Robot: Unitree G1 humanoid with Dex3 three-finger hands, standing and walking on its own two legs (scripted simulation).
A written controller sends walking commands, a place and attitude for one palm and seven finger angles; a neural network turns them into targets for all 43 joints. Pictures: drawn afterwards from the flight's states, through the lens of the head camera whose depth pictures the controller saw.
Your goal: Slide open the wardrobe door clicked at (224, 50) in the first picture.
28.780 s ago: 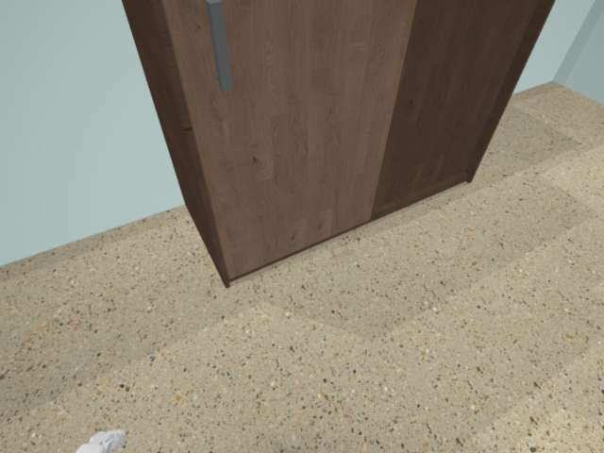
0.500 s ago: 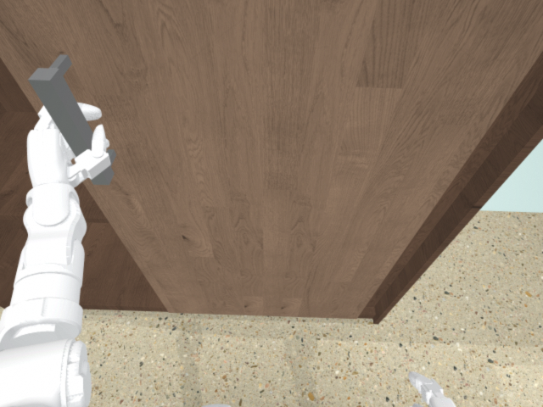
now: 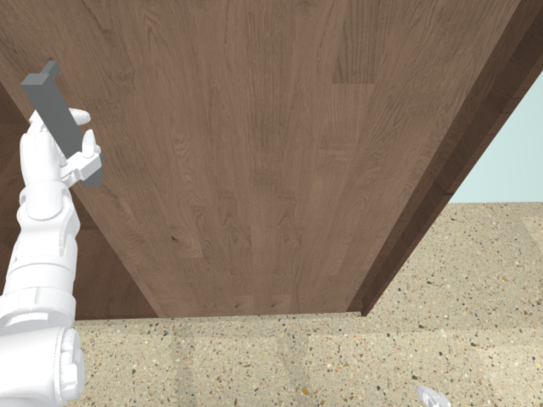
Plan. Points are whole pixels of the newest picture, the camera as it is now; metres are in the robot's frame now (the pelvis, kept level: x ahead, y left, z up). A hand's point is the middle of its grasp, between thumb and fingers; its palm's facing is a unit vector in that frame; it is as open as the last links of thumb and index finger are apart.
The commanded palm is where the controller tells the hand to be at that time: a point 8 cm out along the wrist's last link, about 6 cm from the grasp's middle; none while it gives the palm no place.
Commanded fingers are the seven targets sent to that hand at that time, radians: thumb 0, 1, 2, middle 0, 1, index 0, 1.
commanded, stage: loosen the grip on the handle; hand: left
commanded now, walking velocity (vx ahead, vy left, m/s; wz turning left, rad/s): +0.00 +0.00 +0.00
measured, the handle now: (74, 128) +0.45 +0.32 +0.16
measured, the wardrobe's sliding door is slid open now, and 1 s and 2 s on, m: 0.58 0.58 0.58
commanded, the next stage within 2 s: slip the hand off the handle in 0.68 s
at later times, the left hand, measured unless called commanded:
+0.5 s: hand (88, 159) +0.41 +0.29 +0.13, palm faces +0.42 -0.89 -0.20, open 12.7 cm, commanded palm +0.37 +0.33 +0.14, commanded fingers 0.00 -0.55 0.20 -0.30 -1.22 -0.30 -1.22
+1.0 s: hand (59, 162) +0.41 +0.33 +0.13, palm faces +0.50 -0.85 -0.17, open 14.4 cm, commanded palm +0.36 +0.36 +0.14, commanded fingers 0.00 -0.55 0.20 -0.25 -1.15 -0.25 -1.15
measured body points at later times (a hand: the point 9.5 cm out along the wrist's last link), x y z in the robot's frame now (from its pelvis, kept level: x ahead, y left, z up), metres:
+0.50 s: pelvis -0.02 -0.01 -0.01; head +0.01 +0.01 +0.44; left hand +0.39 +0.34 +0.15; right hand +0.06 -0.29 -0.11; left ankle +0.05 +0.11 -0.74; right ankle +0.00 -0.13 -0.74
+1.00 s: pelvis +0.03 -0.01 -0.01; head +0.05 +0.00 +0.44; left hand +0.37 +0.37 +0.14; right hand +0.16 -0.26 -0.10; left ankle +0.05 +0.11 -0.74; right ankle +0.00 -0.13 -0.74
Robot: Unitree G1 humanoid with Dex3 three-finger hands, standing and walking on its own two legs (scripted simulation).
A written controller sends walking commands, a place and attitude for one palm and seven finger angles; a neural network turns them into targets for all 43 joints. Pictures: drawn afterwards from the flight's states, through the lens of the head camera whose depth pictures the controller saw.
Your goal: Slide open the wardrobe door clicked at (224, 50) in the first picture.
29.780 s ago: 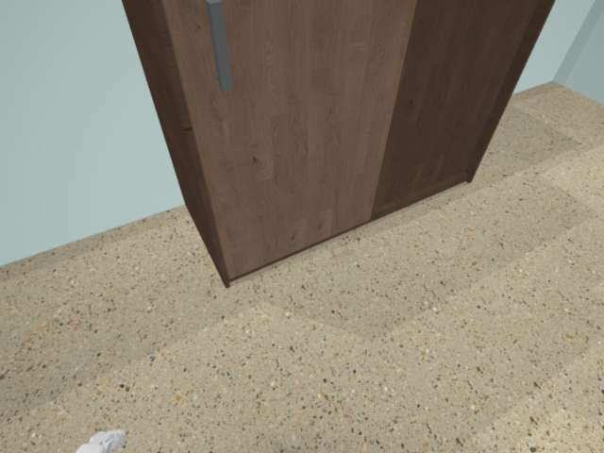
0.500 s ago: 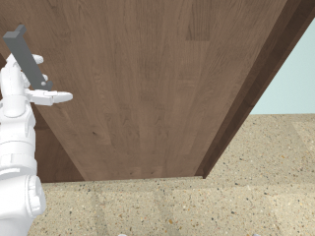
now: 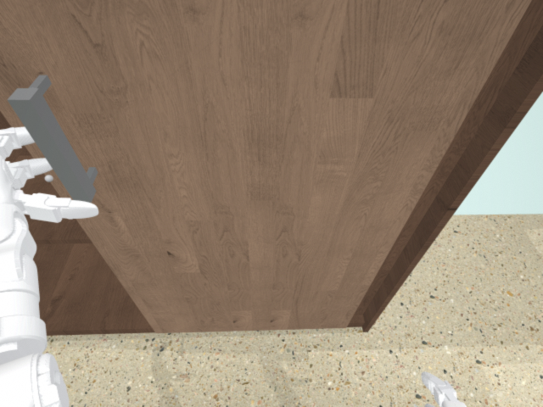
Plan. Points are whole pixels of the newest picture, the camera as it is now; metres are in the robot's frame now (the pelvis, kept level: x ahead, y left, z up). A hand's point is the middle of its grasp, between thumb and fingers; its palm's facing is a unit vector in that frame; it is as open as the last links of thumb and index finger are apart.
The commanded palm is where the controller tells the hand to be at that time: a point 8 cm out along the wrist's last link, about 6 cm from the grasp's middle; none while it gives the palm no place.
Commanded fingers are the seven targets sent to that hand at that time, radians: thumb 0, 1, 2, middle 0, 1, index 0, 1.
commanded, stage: slip the hand off the handle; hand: left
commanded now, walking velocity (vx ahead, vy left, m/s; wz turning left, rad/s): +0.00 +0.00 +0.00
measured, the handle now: (65, 143) +0.42 +0.33 +0.16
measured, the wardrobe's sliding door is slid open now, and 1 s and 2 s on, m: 0.58 0.58 0.58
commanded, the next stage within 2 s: draw the hand back to the body in 1.06 s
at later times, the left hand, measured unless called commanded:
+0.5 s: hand (20, 176) +0.37 +0.37 +0.15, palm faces +0.44 -0.88 -0.20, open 14.7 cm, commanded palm +0.31 +0.40 +0.15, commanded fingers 0.00 -0.55 0.20 -0.25 -1.15 -0.25 -1.15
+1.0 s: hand out of the picture +0.26 +0.37 +0.14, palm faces +0.49 -0.85 -0.17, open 14.7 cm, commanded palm +0.21 +0.40 +0.15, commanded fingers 0.00 -0.55 0.20 -0.25 -1.15 -0.25 -1.15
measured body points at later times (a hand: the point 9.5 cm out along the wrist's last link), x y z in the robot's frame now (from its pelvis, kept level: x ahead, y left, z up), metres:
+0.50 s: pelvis -0.01 +0.01 +0.00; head +0.03 +0.02 +0.44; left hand +0.34 +0.42 +0.16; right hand +0.06 -0.26 -0.11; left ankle +0.02 +0.11 -0.73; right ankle -0.03 -0.12 -0.73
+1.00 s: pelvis -0.02 +0.01 +0.00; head -0.02 +0.01 +0.45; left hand +0.23 +0.42 +0.15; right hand +0.18 -0.22 -0.07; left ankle +0.02 +0.11 -0.73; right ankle -0.03 -0.12 -0.73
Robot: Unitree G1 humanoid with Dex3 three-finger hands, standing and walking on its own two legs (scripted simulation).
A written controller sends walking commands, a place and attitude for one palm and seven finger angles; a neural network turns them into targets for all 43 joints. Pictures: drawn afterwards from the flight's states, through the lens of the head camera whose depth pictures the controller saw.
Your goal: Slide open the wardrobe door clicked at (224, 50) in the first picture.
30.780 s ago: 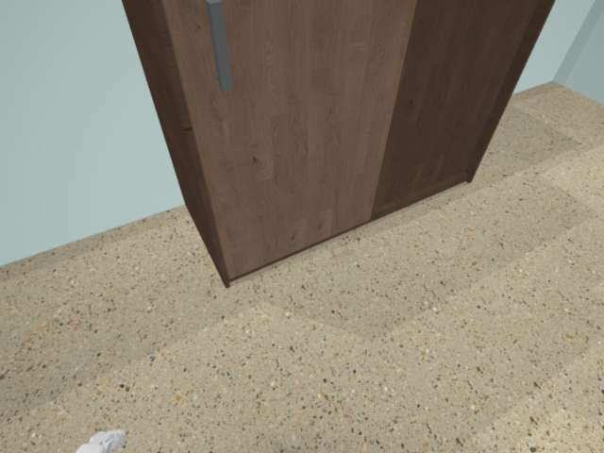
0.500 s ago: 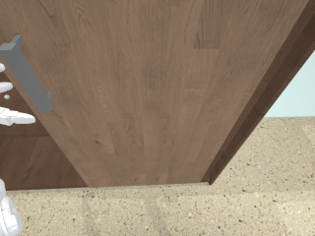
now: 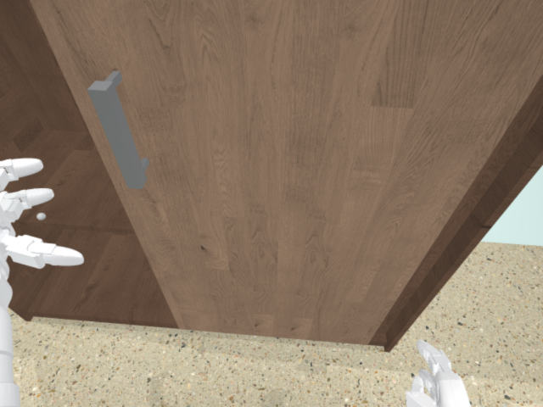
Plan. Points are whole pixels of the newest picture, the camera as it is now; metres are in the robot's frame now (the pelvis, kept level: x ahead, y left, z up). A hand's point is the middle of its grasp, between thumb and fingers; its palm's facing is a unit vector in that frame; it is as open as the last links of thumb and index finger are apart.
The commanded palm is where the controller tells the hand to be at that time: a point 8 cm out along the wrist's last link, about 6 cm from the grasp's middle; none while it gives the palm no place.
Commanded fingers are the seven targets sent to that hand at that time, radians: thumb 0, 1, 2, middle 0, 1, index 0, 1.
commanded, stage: slip the hand off the handle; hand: left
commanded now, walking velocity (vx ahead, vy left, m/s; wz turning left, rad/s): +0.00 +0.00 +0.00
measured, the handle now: (126, 133) +0.46 +0.30 +0.17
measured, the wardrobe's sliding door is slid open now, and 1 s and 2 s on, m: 0.58 0.58 0.58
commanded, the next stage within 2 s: draw the hand back to the body in 0.06 s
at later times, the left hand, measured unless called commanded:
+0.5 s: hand (53, 231) +0.26 +0.30 +0.16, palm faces +0.10 -0.99 -0.05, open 14.7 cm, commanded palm +0.21 +0.35 +0.16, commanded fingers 0.00 -0.55 0.20 -0.25 -1.15 -0.25 -1.15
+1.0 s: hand (53, 249) +0.23 +0.29 +0.16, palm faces +0.50 -0.81 -0.32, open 12.6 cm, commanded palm +0.18 +0.32 +0.18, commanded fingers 0.00 0.25 0.58 -0.22 -0.68 -0.22 -0.68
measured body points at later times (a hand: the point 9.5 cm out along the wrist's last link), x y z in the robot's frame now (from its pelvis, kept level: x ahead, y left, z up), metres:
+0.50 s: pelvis +0.00 -0.02 +0.00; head -0.02 -0.03 +0.45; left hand +0.24 +0.36 +0.17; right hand +0.16 -0.27 -0.07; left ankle +0.04 +0.10 -0.73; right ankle -0.01 -0.13 -0.73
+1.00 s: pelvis +0.01 +0.00 +0.01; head -0.01 -0.01 +0.46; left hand +0.20 +0.33 +0.18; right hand +0.19 -0.22 -0.07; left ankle +0.04 +0.10 -0.73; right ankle -0.01 -0.13 -0.73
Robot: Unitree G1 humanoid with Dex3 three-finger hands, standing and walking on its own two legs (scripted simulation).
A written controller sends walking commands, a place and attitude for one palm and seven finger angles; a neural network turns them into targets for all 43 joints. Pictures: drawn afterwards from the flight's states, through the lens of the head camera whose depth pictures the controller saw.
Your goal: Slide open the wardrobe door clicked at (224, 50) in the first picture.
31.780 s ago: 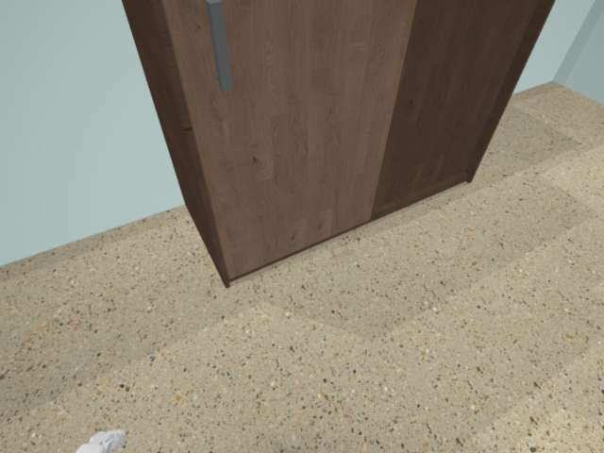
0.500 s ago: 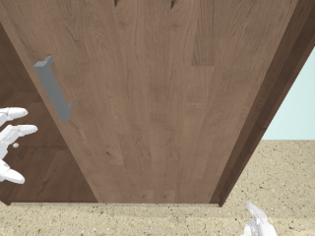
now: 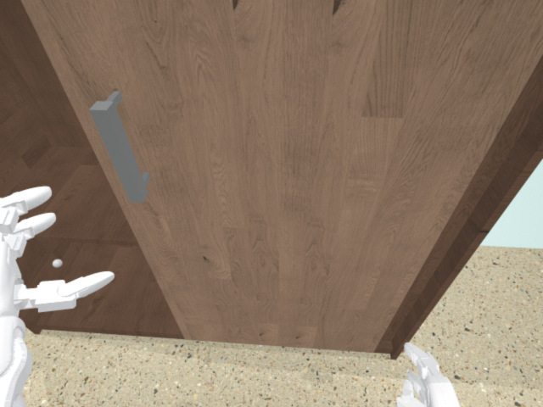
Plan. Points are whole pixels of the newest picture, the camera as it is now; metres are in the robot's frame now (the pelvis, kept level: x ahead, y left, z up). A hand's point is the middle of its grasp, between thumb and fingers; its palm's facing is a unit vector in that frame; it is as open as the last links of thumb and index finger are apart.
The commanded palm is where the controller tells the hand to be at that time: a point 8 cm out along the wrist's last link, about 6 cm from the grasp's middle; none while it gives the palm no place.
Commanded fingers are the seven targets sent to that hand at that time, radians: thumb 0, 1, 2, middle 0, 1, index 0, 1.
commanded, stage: draw the hand back to the body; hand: left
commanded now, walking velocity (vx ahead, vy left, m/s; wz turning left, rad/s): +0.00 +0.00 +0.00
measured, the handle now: (127, 149) +0.44 +0.31 +0.15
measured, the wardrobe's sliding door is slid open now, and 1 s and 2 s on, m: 0.58 0.58 0.58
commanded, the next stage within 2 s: step back with the hand held close in 0.76 s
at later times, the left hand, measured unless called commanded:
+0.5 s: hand (90, 260) +0.22 +0.25 +0.16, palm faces +0.43 -0.82 -0.39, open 7.9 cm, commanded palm +0.17 +0.28 +0.18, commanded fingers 0.00 0.90 0.90 -0.20 -0.30 -0.20 -0.30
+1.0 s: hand (77, 263) +0.21 +0.26 +0.17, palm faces +0.46 -0.79 -0.41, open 7.4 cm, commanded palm +0.15 +0.28 +0.18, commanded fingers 0.00 0.90 0.90 -0.20 -0.30 -0.20 -0.30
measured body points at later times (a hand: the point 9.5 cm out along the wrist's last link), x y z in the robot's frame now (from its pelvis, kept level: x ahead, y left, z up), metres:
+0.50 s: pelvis +0.03 -0.01 +0.00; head +0.01 -0.03 +0.45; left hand +0.19 +0.29 +0.19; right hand +0.22 -0.23 -0.07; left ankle +0.03 +0.10 -0.74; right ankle -0.02 -0.13 -0.74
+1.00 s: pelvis +0.01 -0.02 +0.01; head +0.00 -0.03 +0.46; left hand +0.18 +0.30 +0.19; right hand +0.20 -0.24 -0.08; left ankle +0.03 +0.10 -0.74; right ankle -0.02 -0.13 -0.74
